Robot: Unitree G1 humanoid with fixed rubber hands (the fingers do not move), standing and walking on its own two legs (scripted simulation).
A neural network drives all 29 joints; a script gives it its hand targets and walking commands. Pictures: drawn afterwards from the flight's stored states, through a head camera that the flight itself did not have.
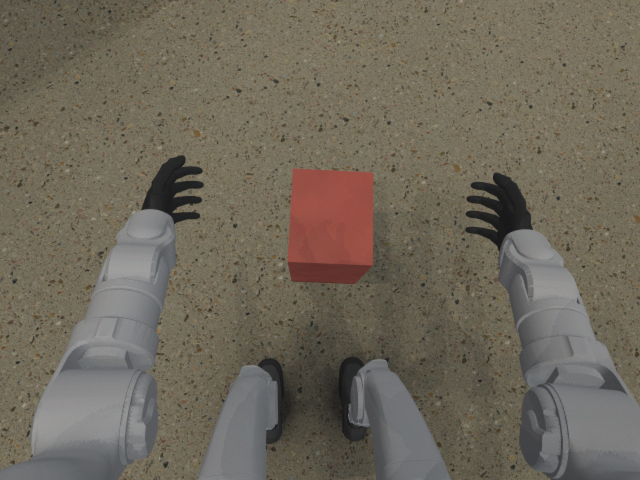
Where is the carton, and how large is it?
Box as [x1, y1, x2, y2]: [288, 168, 372, 283]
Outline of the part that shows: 293,168 288,245 288,265 292,281 354,283 372,265 372,173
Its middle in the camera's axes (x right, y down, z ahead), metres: +0.02 -0.03 +0.97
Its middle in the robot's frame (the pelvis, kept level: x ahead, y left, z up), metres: +0.52 -0.05 -0.55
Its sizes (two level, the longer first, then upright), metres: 0.209 0.178 0.297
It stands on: the floor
